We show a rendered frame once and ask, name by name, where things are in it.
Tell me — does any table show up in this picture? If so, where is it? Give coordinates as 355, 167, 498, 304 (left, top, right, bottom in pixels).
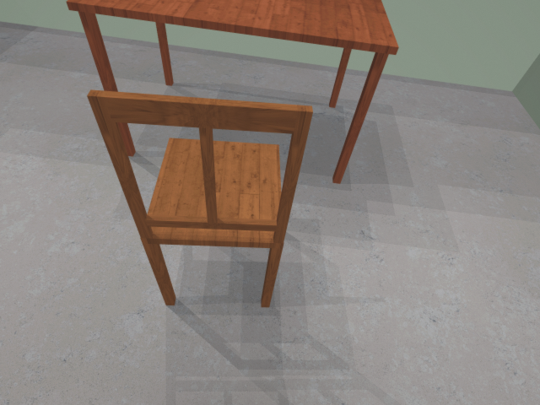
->
67, 0, 399, 184

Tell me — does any chair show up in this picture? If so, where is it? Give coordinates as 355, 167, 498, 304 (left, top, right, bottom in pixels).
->
87, 89, 313, 307

